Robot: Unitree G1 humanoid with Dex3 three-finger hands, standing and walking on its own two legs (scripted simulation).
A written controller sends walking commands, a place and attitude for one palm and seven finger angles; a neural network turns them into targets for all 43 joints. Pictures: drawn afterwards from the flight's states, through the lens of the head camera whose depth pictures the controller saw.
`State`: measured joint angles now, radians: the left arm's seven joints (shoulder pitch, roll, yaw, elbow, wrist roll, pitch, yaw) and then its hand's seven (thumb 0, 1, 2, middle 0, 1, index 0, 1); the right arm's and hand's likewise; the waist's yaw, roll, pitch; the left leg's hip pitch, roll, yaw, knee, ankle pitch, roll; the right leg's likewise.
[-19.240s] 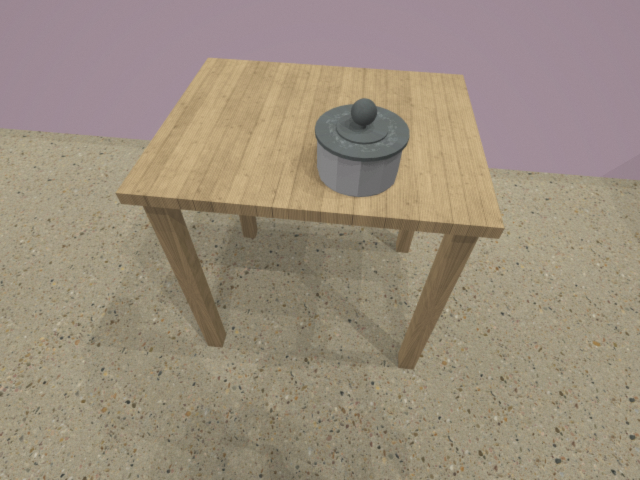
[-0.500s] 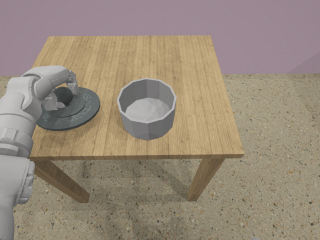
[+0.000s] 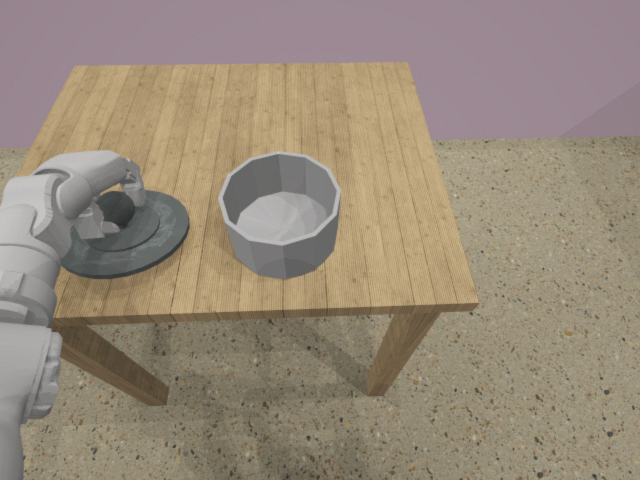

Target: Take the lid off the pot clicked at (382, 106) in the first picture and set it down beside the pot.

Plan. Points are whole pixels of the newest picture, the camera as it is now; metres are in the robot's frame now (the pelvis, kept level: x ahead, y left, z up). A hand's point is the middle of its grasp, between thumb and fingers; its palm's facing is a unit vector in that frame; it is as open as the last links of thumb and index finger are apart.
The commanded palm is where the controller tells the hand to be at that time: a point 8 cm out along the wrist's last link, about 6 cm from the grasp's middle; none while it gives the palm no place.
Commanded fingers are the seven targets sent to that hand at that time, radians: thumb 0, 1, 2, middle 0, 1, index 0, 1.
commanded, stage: lower the lid onto the table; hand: left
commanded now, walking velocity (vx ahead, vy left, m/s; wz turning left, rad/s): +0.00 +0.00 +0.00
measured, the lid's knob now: (115, 208) +0.47 +0.27 +0.04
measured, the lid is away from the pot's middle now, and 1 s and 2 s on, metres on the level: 0.23 0.24 0.24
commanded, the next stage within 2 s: open the fingers wide in 0.58 s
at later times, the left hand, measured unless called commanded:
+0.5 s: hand (99, 220) +0.44 +0.29 +0.04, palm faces -0.49 -0.07 -0.87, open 8.0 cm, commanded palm +0.47 +0.29 +0.10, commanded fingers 0.00 0.60 1.08 -0.95 -1.04 -0.80 -0.97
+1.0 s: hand (102, 235) +0.43 +0.29 +0.03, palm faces -0.44 -0.04 -0.90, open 8.0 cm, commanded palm +0.45 +0.28 +0.09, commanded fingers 0.00 0.35 0.88 -0.69 -0.98 -0.60 -0.94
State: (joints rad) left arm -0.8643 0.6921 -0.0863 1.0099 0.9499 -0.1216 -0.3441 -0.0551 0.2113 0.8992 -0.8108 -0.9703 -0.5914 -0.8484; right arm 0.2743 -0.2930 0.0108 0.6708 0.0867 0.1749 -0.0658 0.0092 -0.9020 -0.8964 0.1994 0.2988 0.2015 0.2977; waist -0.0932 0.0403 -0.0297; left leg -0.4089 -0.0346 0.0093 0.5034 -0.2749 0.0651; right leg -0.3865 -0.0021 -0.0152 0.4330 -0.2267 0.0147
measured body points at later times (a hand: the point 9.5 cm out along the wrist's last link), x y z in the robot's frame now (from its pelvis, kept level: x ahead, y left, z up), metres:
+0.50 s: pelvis +0.00 +0.01 -0.01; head +0.09 +0.01 +0.43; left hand +0.47 +0.29 +0.09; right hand +0.03 -0.27 -0.13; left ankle -0.02 +0.08 -0.74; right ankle -0.02 -0.14 -0.74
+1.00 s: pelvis -0.01 +0.01 -0.01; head +0.07 +0.01 +0.43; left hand +0.45 +0.29 +0.08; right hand +0.02 -0.27 -0.14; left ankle -0.02 +0.08 -0.74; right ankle -0.02 -0.13 -0.74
